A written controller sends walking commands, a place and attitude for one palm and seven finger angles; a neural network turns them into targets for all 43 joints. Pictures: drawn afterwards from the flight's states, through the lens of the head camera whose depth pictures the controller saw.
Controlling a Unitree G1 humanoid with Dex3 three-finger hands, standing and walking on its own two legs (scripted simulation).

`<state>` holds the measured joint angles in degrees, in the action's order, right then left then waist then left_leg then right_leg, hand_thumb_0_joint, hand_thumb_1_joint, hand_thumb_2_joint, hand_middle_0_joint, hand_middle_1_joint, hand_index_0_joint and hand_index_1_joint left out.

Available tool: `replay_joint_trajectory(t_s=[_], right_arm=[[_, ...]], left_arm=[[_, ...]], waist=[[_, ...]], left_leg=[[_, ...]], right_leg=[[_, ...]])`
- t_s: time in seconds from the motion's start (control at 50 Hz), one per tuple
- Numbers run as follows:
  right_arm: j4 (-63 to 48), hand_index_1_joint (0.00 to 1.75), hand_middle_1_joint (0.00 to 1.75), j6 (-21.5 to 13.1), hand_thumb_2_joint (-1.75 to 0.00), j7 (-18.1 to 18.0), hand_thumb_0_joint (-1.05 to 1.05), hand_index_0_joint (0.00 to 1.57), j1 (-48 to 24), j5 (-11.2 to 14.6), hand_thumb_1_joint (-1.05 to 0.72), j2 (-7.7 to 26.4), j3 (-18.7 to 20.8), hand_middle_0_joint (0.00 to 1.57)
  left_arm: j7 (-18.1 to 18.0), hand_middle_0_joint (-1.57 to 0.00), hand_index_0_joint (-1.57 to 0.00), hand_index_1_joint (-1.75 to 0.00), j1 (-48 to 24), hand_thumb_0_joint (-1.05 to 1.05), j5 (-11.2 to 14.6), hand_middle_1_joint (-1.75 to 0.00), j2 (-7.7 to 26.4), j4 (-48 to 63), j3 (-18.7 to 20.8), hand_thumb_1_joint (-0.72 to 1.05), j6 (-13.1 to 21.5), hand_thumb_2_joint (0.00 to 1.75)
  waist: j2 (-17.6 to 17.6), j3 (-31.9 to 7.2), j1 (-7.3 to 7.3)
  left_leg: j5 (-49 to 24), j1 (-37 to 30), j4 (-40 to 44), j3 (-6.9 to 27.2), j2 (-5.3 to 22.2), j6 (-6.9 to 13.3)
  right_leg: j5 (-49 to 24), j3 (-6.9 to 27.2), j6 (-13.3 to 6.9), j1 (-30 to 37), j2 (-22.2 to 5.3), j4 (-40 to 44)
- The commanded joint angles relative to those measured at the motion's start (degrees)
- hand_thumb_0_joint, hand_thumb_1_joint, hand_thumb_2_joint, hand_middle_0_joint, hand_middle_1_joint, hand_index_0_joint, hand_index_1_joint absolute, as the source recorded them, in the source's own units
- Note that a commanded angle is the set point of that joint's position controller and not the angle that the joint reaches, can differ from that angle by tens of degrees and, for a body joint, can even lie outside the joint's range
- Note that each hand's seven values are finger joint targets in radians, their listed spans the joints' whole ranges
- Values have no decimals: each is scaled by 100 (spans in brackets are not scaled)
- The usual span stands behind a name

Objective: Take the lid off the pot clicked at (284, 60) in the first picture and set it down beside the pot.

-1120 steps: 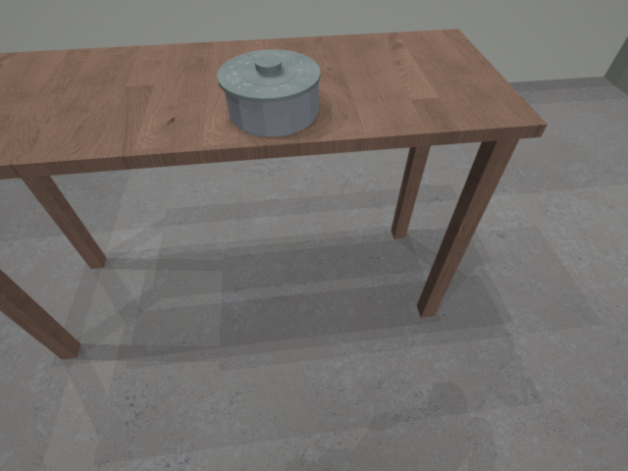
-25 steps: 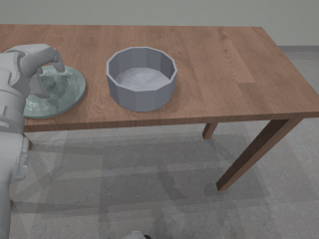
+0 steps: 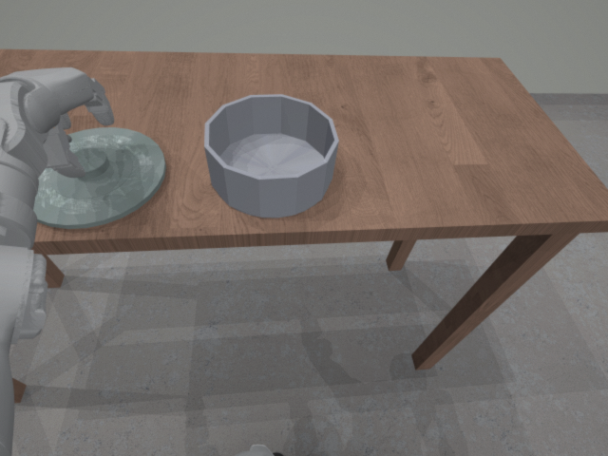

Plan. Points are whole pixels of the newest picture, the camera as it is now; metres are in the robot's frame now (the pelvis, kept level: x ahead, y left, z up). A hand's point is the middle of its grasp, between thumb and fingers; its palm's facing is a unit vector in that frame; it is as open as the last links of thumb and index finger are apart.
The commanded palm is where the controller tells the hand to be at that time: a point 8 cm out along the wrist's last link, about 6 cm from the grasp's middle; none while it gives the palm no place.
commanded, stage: raise the empty hand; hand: left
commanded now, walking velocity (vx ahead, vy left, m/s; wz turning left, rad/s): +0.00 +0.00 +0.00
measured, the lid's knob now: (88, 163) +0.49 +0.30 +0.10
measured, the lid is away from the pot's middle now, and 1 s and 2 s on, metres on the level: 0.25 0.25 0.25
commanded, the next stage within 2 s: draw the hand back to the body in 1.00 s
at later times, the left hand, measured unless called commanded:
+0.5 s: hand (46, 96) +0.47 +0.30 +0.21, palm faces -0.29 -0.09 -0.95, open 11.0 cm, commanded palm +0.48 +0.29 +0.29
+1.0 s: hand (12, 53) +0.46 +0.30 +0.27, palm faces -0.23 -0.11 -0.97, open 11.0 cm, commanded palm +0.47 +0.29 +0.33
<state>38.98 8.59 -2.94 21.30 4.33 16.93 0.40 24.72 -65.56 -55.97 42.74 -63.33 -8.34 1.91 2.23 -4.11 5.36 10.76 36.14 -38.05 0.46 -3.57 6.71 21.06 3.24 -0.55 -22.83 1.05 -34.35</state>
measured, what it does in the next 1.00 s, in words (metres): stands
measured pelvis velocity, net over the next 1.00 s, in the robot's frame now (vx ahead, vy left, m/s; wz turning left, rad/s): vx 0.00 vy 0.01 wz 0.02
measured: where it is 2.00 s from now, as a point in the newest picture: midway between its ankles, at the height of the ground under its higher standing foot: outside the picture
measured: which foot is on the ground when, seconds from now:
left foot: down 0.00-1.00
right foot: down 0.00-1.00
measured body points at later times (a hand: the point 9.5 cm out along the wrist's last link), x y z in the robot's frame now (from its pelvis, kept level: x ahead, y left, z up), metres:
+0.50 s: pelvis +0.01 +0.00 +0.01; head +0.05 +0.02 +0.45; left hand +0.48 +0.30 +0.27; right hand +0.04 -0.28 -0.11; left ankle +0.08 +0.04 -0.72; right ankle -0.04 -0.18 -0.72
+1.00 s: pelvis +0.00 +0.01 +0.01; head +0.03 +0.02 +0.46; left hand +0.47 +0.30 +0.32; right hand +0.05 -0.27 -0.10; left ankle +0.08 +0.04 -0.72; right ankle -0.04 -0.18 -0.72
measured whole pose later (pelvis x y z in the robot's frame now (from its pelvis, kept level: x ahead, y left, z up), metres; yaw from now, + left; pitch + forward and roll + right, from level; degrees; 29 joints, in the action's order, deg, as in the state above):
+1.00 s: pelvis +0.00 +0.01 +0.01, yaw +1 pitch +6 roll -4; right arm 38.8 8.8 -0.9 20.1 4.5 16.7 -0.1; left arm 32.2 -77.1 -56.2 43.9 -61.0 -11.5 -4.5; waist 2.1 -3.5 4.8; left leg 8.8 30.2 -32.7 0.9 -4.9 7.2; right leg 19.2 3.0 -0.8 -16.6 -0.3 -28.8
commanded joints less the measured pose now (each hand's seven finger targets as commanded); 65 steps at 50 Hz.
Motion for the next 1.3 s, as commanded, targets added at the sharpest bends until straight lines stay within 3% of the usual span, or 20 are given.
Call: replay_joint_trajectory(t_s=[0.0, 0.12, 0.18, 0.2, 0.26, 0.34, 0.4, 0.46, 0.54, 0.6, 0.64, 0.7, 0.78, 0.84, 0.88, 0.94, 0.98, 1.1, 1.22, 1.28], right_arm=[[-391, 30, 30, -89, -90, -73, 0, 20, 357, -45, -90, 1135, 366, 20], [-396, 30, 30, -54, -90, -62, 0, 20, 314, -10, -90, 1094, 340, 20], [-483, 30, 30, -109, -90, -39, 0, 20, 327, -32, -90, 1055, 362, 20], [-451, 30, 30, -91, -90, -22, 0, 20, 309, -40, -90, 1073, 382, 20], [-429, 30, 30, -24, -90, 9, 0, 20, 296, -10, -90, 1068, 345, 20], [-415, 30, 30, -24, -90, 0, 0, 20, 285, -17, -90, 1096, 343, 20], [-503, 30, 30, -102, -90, 9, 0, 20, 230, -36, -90, 1055, 380, 20], [-452, 30, 30, -51, -90, 34, 0, 20, 280, -22, -90, 1075, 365, 20], [-467, 30, 30, -13, -90, 87, 0, 20, 226, -6, -90, 1062, 336, 20], [-538, 30, 30, -50, -90, 99, 0, 20, 189, -50, -90, 1060, 376, 20], [-505, 30, 30, -48, -90, 94, 0, 20, 185, -12, -90, 1016, 361, 20], [-523, 30, 30, -28, -90, 112, 0, 20, 196, -46, -90, 1078, 344, 20], [-486, 30, 30, -63, -90, 92, 0, 20, 210, -18, -90, 1060, 307, 20], [-516, 30, 30, -104, -90, 106, 0, 20, 76, -22, -90, 1044, 330, 20], [-513, 30, 30, -179, -90, 99, 0, 20, 162, -36, -90, 1027, 330, 20], [-475, 30, 30, -98, -90, 137, 0, 20, 98, -8, -90, 1047, 285, 20], [-473, 30, 30, -135, -90, 170, 0, 20, 92, -12, -90, 1046, 305, 20], [-471, 30, 30, -175, -90, 118, 0, 20, 32, -61, -90, 1064, 306, 20], [-712, 30, 30, -100, -90, 160, 0, 20, -190, -17, -90, 939, 316, 20], [-818, 30, 30, -37, -90, 160, 0, 20, -182, -24, -90, 1009, 303, 20]], left_arm=[[-86, -51, -51, -56, -3208, 0, 53, -56, 1605, 1323, 471, -15, 11, 94], [49, -51, -51, -56, -3139, 0, 50, -56, 1417, 1047, 247, -15, -50, 94], [87, -51, -51, -56, -3452, 0, 104, -56, 1288, 1705, 175, -15, 32, 94], [82, -51, -51, -56, -3431, 0, 60, -56, 1619, 1662, 442, -15, 14, 94], [147, -51, -51, -56, -3048, 0, 102, -56, 1345, 941, 264, -15, -175, 94], [186, -51, -51, -56, -3597, 0, -13, -56, 1476, 1213, 189, -15, -211, 94], [231, -51, -51, -56, -4035, 0, 29, -56, 1504, 1933, 235, -15, -108, 94], [295, -51, -51, -56, -3530, 0, 76, -56, 1534, 1303, 380, -15, -245, 94], [340, -51, -51, -56, -3591, 0, -21, -56, 1371, 1127, 157, -15, -377, 94], [375, -51, -51, -56, -4143, 0, -40, -56, 1480, 1890, 227, -15, -345, 94], [440, -51, -51, -56, -3777, 0, -1, -56, 1218, 1366, 99, -15, -431, 94], [472, -51, -51, -56, -3912, 0, -30, -56, 1673, 1443, 393, -15, -462, 94], [520, -51, -51, -56, -3918, 0, -11, -56, 1203, 1142, -22, -15, -550, 94], [511, -51, -51, -56, -4549, 0, -56, -56, 1439, 1873, 105, -15, -526, 94], [557, -51, -51, -56, -4377, 0, -15, -56, 1166, 1740, -48, -15, -522, 94], [583, -51, -51, -56, -3805, 0, -28, -56, 1268, 1007, 60, -15, -678, 94], [606, -51, -51, -56, -4106, 0, 7, -56, 706, 1322, -395, -15, -691, 94], [567, -51, -51, -56, -4415, 0, -80, -56, 1419, 1629, 126, -15, -629, 94], [574, -51, -51, -56, -3771, 0, -10, -56, 1054, 1893, 23, -15, -662, 94], [571, -51, -51, -56, -3377, 0, 38, -56, 1556, 2107, 449, -15, -643, 94]], waist=[[512, -2072, 38], [381, -1752, 105], [793, -2257, 38], [848, -2249, 20], [307, -1652, 63], [401, -1883, 88], [889, -2409, 46], [412, -1994, 29], [303, -1773, 37], [723, -2313, -9], [450, -1899, 46], [315, -1981, -30], [288, -1632, 23], [636, -2173, -4], [775, -2090, -15], [121, -1590, -18], [470, -1649, -11], [365, -1948, -45], [434, -1863, -123], [411, -1846, -208]], left_leg=[[173, -3484, 635, 806, 267, -247], [34, -3338, 620, 709, 222, -209], [-515, -3955, 604, 827, 257, -288], [-507, -3911, 589, 829, 266, -277], [84, -3370, 740, 788, 234, -238], [50, -3463, 749, 751, 223, -229], [-565, -4091, 689, 894, 250, -293], [-240, -3688, 801, 829, 246, -269], [-168, -3467, 838, 771, 215, -272], [-614, -3996, 797, 863, 214, -310], [-347, -3810, 850, 908, 243, -308], [-329, -3604, 903, 780, 173, -271], [43, -3507, 1027, 759, 217, -287], [-135, -3941, 1028, 877, 223, -294], [-470, -4088, 1004, 917, 246, -387], [46, -3374, 1080, 747, 183, -281], [-8, -3724, 1125, 875, 244, -376], [191, -3694, 1154, 862, 186, -289], [36, -3754, 1130, 869, 176, -298], [-128, -3627, 1171, 748, 175, -306]], right_leg=[[-439, -408, -307, -1436, 428, 596], [-535, -436, -306, -1347, 425, 700], [-662, -473, -338, -1346, 448, 587], [-655, -439, -321, -1332, 460, 664], [-513, -461, -300, -1273, 424, 765], [-569, -452, -297, -1161, 420, 783], [-728, -438, -310, -1180, 464, 748], [-676, -464, -300, -1072, 432, 832], [-638, -491, -298, -993, 422, 857], [-766, -455, -313, -942, 451, 846], [-658, -470, -290, -1066, 436, 866], [-749, -472, -297, -747, 420, 942], [-633, -486, -302, -830, 372, 927], [-666, -450, -298, -760, 418, 956], [-706, -473, -326, -858, 406, 895], [-623, -480, -283, -685, 369, 1005], [-607, -506, -307, -924, 356, 862], [-589, -443, -295, -676, 383, 1018], [-539, -442, -309, -704, 395, 943], [-633, -447, -353, -426, 353, 938]])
